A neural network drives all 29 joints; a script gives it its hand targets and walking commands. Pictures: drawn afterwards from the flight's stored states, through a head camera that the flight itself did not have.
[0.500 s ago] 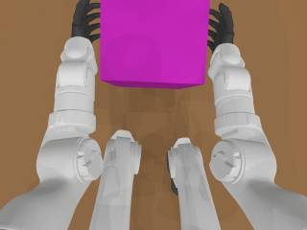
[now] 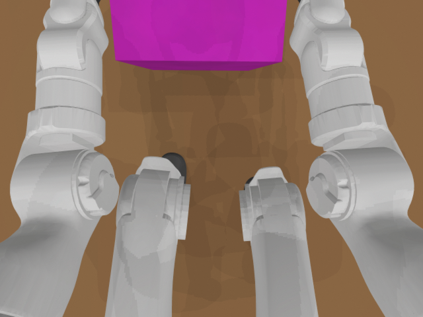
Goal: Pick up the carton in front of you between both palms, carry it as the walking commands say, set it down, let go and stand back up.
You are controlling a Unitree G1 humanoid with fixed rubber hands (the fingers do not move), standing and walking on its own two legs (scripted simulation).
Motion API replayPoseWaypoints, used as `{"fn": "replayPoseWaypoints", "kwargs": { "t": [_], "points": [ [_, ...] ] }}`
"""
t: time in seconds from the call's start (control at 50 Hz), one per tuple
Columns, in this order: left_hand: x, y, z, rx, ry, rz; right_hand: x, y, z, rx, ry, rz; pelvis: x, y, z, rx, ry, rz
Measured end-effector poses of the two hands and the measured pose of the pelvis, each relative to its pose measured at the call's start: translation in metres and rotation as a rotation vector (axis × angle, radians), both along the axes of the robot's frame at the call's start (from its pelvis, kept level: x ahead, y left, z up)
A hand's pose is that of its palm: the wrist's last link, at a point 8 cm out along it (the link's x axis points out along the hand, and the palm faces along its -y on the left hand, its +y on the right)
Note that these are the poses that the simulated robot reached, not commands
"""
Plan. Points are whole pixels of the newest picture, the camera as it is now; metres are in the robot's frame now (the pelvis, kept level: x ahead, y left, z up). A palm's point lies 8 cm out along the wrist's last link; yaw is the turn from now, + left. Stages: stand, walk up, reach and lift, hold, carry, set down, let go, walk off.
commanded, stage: set down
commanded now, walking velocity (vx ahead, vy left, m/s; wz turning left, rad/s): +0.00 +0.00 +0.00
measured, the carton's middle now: (199, 1) +0.55 +0.08 -0.26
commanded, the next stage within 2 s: none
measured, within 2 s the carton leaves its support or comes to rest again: rests again in 0.24 s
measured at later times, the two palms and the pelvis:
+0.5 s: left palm (89, 6) +0.51 +0.23 -0.19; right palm out of the picture +0.55 -0.07 -0.19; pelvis -0.01 +0.00 -0.02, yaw +0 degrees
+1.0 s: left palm (90, 3) +0.52 +0.23 -0.20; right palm out of the picture +0.56 -0.08 -0.20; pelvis -0.01 +0.00 -0.03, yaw +0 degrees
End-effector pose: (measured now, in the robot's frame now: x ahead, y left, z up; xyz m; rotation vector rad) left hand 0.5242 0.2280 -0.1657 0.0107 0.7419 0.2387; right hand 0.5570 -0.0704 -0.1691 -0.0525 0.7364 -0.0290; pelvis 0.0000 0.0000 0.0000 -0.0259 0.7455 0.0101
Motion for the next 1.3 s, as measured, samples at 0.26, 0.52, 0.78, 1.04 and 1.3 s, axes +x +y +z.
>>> {"fn": "replayPoseWaypoints", "kwargs": {
  "t": [0.26, 0.52, 0.78, 1.04, 1.3],
  "points": [
    [-0.011, 0.0, -0.015, -0.016, 0.029, -0.015, -0.003, -0.001, -0.013, -0.007, 0.023, 0.029, -0.002, -0.004, -0.013, 0.015, -0.04, -0.016],
    [-0.013, 0.002, -0.023, -0.034, 0.031, -0.044, -0.005, -0.005, -0.018, 0.002, 0.022, 0.061, -0.01, -0.003, -0.02, 0.014, -0.108, -0.02],
    [-0.013, 0.005, -0.026, -0.055, 0.012, -0.07, -0.004, -0.008, -0.021, 0.033, 0.005, 0.092, -0.015, -0.003, -0.024, 0.013, -0.144, -0.021],
    [-0.006, 0.006, -0.035, -0.056, 0.001, -0.07, 0.001, -0.008, -0.03, 0.047, -0.024, 0.112, -0.012, -0.004, -0.027, 0.021, -0.162, -0.019],
    [-0.009, 0.04, -0.052, 0.022, -0.004, 0.041, 0.002, -0.049, -0.05, -0.052, -0.021, 0.051, -0.01, 0.004, -0.034, 0.019, -0.161, -0.024]
  ]
}}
